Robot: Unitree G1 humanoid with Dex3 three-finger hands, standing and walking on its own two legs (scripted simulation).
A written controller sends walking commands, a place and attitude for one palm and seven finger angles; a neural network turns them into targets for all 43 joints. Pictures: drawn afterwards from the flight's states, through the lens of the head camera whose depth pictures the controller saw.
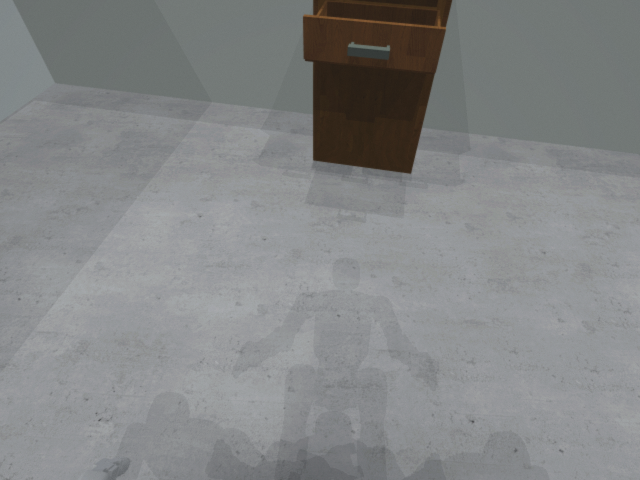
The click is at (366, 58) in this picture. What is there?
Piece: drawer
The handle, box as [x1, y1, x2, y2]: [347, 42, 389, 59]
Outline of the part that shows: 348,45 347,55 388,59 389,45 387,45 386,47 358,45 354,44 353,42 351,42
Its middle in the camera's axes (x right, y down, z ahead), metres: +0.16 -0.63 +1.29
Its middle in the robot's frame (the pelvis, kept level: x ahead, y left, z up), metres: +1.39 -0.09 -0.05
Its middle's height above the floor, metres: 0.72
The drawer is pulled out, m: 0.28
